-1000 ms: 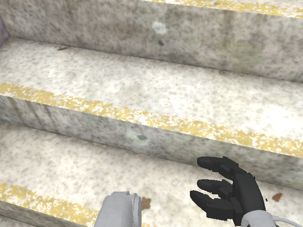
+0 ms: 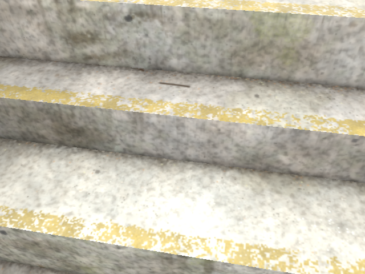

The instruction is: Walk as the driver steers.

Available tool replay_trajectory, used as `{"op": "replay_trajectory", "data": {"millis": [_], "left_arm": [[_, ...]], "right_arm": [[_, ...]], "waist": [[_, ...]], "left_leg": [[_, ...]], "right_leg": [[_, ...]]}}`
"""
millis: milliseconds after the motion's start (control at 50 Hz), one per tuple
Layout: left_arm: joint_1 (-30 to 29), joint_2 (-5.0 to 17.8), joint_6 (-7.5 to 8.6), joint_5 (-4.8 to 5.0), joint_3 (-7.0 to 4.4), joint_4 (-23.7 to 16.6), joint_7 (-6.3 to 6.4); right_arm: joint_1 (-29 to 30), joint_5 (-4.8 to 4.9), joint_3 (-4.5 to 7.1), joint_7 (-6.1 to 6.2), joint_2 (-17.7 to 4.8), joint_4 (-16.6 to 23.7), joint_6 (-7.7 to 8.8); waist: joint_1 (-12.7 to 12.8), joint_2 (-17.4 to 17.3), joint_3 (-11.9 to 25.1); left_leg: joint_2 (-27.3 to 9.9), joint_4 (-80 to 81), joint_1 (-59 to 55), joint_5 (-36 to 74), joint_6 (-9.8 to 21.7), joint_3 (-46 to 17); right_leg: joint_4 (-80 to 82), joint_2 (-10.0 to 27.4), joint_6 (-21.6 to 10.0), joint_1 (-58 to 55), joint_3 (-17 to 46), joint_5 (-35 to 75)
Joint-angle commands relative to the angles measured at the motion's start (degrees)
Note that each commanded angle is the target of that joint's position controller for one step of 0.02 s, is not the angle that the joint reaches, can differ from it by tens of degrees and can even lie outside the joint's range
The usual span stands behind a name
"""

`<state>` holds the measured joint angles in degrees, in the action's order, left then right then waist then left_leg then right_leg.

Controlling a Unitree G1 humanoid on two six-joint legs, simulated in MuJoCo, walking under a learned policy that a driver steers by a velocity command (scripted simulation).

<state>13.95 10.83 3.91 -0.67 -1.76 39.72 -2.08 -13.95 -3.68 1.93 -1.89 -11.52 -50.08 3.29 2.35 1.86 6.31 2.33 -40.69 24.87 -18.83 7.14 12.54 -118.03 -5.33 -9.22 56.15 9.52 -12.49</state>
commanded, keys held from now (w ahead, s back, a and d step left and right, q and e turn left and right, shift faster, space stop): e+shift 0.24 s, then shift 0.10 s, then q+shift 0.52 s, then shift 0.14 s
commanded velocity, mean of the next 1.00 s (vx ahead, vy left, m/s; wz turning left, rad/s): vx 0.10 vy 0.00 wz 0.03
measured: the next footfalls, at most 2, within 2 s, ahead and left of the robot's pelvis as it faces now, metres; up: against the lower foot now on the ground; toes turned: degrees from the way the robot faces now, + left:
right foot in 0.36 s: +0.26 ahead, -0.19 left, +0.23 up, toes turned -28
left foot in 0.80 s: +0.16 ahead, +0.11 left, +0.23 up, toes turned -7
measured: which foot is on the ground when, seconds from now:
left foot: down 0.00-0.34, up 0.36-0.78, down 0.80-1.00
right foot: up 0.00-0.34, down 0.36-0.86, up 0.88-1.00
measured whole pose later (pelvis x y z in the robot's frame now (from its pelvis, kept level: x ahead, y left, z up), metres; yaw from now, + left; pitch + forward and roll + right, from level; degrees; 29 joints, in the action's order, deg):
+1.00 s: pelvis +0.16 -0.01 +0.17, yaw +1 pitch +8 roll +0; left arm -3.3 15.0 -1.9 -3.5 -0.3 36.1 0.7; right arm -24.6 -4.0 0.7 -1.6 -10.1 -57.9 2.5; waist -6.2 2.4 11.6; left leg 5.2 -54.5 29.9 -47.5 3.6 -7.2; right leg -105.7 -2.8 3.5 50.6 -0.7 -23.0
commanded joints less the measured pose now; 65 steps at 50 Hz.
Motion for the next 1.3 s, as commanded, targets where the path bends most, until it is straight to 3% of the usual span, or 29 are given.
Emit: {"op": "replay_trajectory", "data": {"millis": [20,80,180,260,280,300,340,360,380,420,440,460,480,540,660,800,880,900,920,960,1060,1100,1160,1180,1200,1220,1240,1260,1300], "left_arm": [[5.1,2.9,-1.59,1.57,0.79,-2.1,-2.97],[-3.4,-4.7,-3.03,2.28,4.07,-4.2,-4.82],[-19.6,-1.7,-6.47,2.13,5.51,-9.0,-4.70],[-20.5,1.8,-16.71,0.85,7.05,-9.8,-5.68],[-11.7,2.1,-14.77,1.08,6.03,-6.6,-5.51],[-17.7,5.7,-12.45,4.45,5.95,-4.8,-3.81],[-4.3,5.7,-13.02,2.95,5.19,0.6,-2.45],[12.0,6.4,-12.10,-2.03,4.28,7.8,-1.82],[23.2,10.0,-10.98,-7.41,1.69,15.5,-1.61],[18.9,8.0,-5.93,-5.14,1.67,18.3,-2.30],[1.3,0.1,-4.98,-1.26,1.46,17.2,3.35],[-5.1,0.5,-4.02,-1.29,1.53,16.6,4.63],[-13.5,-4.3,-1.73,-3.18,3.77,10.3,-0.19],[-17.5,1.0,0.39,-2.23,2.46,6.8,0.05],[-26.5,4.9,1.21,-1.11,1.67,-4.8,1.56],[-14.9,4.5,2.79,-0.88,2.57,-0.1,1.53],[-26.2,5.3,-2.90,-1.60,2.19,-7.5,2.65],[-31.7,5.5,-3.76,-1.77,2.64,-7.5,2.28],[-27.0,5.8,-6.42,-3.86,1.61,-10.5,1.98],[-20.4,8.0,-7.01,-2.21,-0.09,-8.3,2.48],[6.4,13.4,-2.68,-8.19,-2.43,1.3,3.73],[7.8,3.4,-2.00,-10.58,1.92,7.2,0.43],[14.9,-10.0,-3.76,-7.40,8.56,14.7,-3.39],[14.2,-8.7,-1.93,2.17,6.02,11.8,0.86],[27.4,-7.0,-3.92,-5.47,9.88,19.2,-3.76],[17.3,8.5,-3.32,-5.32,3.54,11.6,-2.39],[15.6,13.5,-1.86,-6.07,1.11,8.9,-1.76],[16.8,16.2,-0.92,-5.85,-1.60,10.2,-1.55],[24.3,12.5,-0.11,-3.36,-2.11,14.9,0.17]], "right_arm": [[12.2,-2.20,-0.47,-1.59,-4.0,2.4,1.38],[-7.5,-6.16,-1.97,-0.53,-1.7,-9.4,-0.36],[-10.3,-5.51,-1.94,-0.82,-5.1,-10.7,0.73],[-1.2,-2.17,0.12,-8.08,-16.5,-9.9,-1.29],[-1.0,1.90,2.21,-6.01,-19.5,-6.6,1.14],[-16.4,-1.70,-1.21,-5.65,-12.0,-8.9,1.66],[-5.9,-4.21,-0.09,-6.19,-15.0,-7.6,0.92],[-3.2,-3.24,1.29,-8.00,-12.8,-10.0,-0.50],[-3.1,1.54,1.22,-7.81,-10.7,-10.9,-2.56],[-1.8,2.21,1.82,-6.35,-6.3,-9.8,-0.41],[3.6,2.27,-0.99,-1.07,4.0,1.1,-0.15],[-0.6,2.15,-0.61,0.79,2.8,-0.8,-0.53],[-3.3,2.54,-0.11,-2.44,-2.4,-9.4,-0.66],[-6.1,2.41,-0.25,-4.30,-2.0,-11.4,-0.77],[-10.0,0.77,2.27,-0.42,-8.9,-10.3,-0.68],[-8.1,-2.30,0.61,1.82,-1.6,-7.3,-2.18],[-13.0,0.20,2.65,-1.03,-8.0,-13.4,4.05],[-15.7,-1.37,1.27,-1.81,-4.9,-14.6,4.86],[-11.5,-1.38,2.00,-1.76,-12.2,-11.2,3.67],[-4.3,-0.85,2.64,-0.44,-18.9,-2.3,0.27],[25.4,5.13,-4.63,3.96,-4.3,22.3,0.39],[22.5,3.66,-7.65,5.54,2.5,23.1,-3.15],[10.2,6.07,-8.18,3.55,2.4,22.3,-8.31],[10.3,-1.69,-4.10,6.11,3.8,18.0,-4.23],[20.6,7.24,-10.50,-0.13,10.8,35.0,-6.94],[9.6,1.35,-6.39,-0.85,1.0,27.9,-6.51],[8.1,-0.19,-6.71,0.68,-1.6,27.0,-5.52],[11.5,1.65,-6.15,1.86,-2.9,27.0,-4.98],[23.4,-0.99,-5.74,2.11,-2.3,22.8,-5.84]], "waist": [[7.5,-5.0,3.2],[4.1,-2.2,1.4],[1.6,-5.1,2.1],[9.4,-10.5,4.2],[8.7,-16.6,7.0],[-1.7,-9.2,16.8],[8.1,-9.1,24.5],[12.1,1.3,24.8],[10.8,2.9,17.1],[8.0,6.8,9.7],[-4.4,2.6,5.5],[-8.0,-2.4,1.9],[-2.2,2.5,1.9],[-4.6,-2.8,1.2],[-6.2,2.8,1.9],[-1.1,1.5,-2.6],[-1.6,-24.1,-2.2],[-7.2,-16.7,-0.5],[-0.1,-28.2,7.8],[-2.5,-8.4,15.5],[4.3,0.8,10.4],[-2.4,2.4,-0.3],[-5.2,5.2,-10.9],[4.8,9.2,-7.2],[-8.5,12.1,-1.3],[-8.6,8.0,11.6],[-7.5,4.5,17.3],[-5.7,-1.7,15.6],[5.9,-9.5,7.2]], "left_leg": [[-15.2,22.9,1.4,49.3,8.3,-5.4],[-18.2,21.7,-19.8,40.4,6.0,-6.4],[-16.0,29.5,-19.4,36.5,5.2,3.7],[-26.6,30.2,-12.1,110.3,15.4,0.7],[-24.0,25.7,-21.4,121.1,12.8,4.6],[-23.4,19.0,-13.7,128.5,9.0,-1.9],[-17.8,6.9,-6.4,97.4,8.2,-6.6],[-12.1,-13.4,5.0,34.0,2.3,-9.9],[-8.9,-35.8,15.1,28.3,3.3,-16.5],[0.9,-57.5,33.5,17.5,2.5,-33.5],[-1.1,-57.5,19.8,13.6,-1.1,-23.5],[0.2,-58.8,18.9,14.2,-2.6,-19.5],[-0.2,-62.5,28.1,8.9,-1.3,-29.1],[0.3,-64.5,25.2,12.0,-3.4,-24.8],[-2.5,-71.1,17.2,11.6,-13.0,-19.9],[-10.2,-22.0,21.2,6.4,-11.6,-19.2],[-4.6,5.5,2.2,42.9,0.6,-16.2],[-5.7,11.0,-2.2,44.9,-0.1,-17.4],[-5.7,-0.3,-7.6,76.8,4.5,-25.7],[-10.1,-7.1,-14.6,67.9,8.5,-42.3],[-4.4,-19.5,17.3,48.8,1.7,-34.9],[3.6,-30.8,29.4,4.8,-3.8,-25.6],[11.1,-46.5,31.8,-15.8,-1.1,-12.5],[16.6,-76.2,23.8,-20.4,-3.2,-12.1],[15.7,-77.0,50.4,-24.4,-4.8,-15.2],[10.1,-73.3,48.8,-12.5,-5.5,-25.0],[8.8,-84.1,57.9,-18.6,-8.6,-26.4],[6.4,-89.3,62.5,-20.9,-9.1,-28.0],[-2.7,-87.4,70.6,-17.3,-12.3,-32.0]], "right_leg": [[-3.7,1.4,-2.1,5.3,-3.4,-7.9],[-30.2,0.4,-6.3,33.8,-2.8,-12.8],[1.2,8.3,-3.4,30.1,-12.3,2.3],[28.1,4.1,-4.3,5.1,-16.7,-4.7],[37.3,-0.2,0.1,-5.3,-23.1,-0.8],[40.5,-2.3,-2.5,-20.3,-18.8,-0.4],[64.7,-1.9,-2.1,-39.4,-8.5,1.9],[79.7,4.7,-3.7,-47.2,6.9,10.4],[81.1,9.6,-4.1,-45.7,12.8,13.6],[86.3,16.3,-4.7,-40.5,23.3,-17.5],[82.4,11.9,-1.2,-30.2,15.8,-28.8],[78.3,10.5,0.8,-22.0,6.3,-29.9],[88.3,11.5,-0.7,-21.2,3.7,-23.3],[91.4,11.1,-0.6,-14.7,-3.4,-18.0],[94.4,19.8,-2.1,-12.3,-9.7,-23.0],[86.7,32.7,0.4,-36.7,-8.6,-27.2],[45.2,8.4,6.6,-23.4,-27.1,-24.8],[34.9,8.5,4.4,-14.4,-20.9,-26.8],[15.1,2.1,6.8,-8.3,-19.3,-23.3],[-0.9,-0.7,14.1,5.1,-4.9,-14.9],[35.6,2.5,12.7,-28.8,-4.4,6.3],[71.5,7.8,6.8,-36.5,-2.0,27.1],[112.7,5.9,2.4,-46.5,-13.2,37.3],[114.7,7.5,0.6,-47.2,-15.8,44.1],[99.6,10.1,-6.8,-60.0,-2.8,73.1],[89.0,23.4,-15.3,-69.3,16.6,93.9],[85.4,26.3,-18.8,-76.2,21.4,93.3],[84.9,25.8,-14.5,-78.9,20.5,79.5],[90.9,30.5,-16.9,-79.0,41.9,61.3]]}}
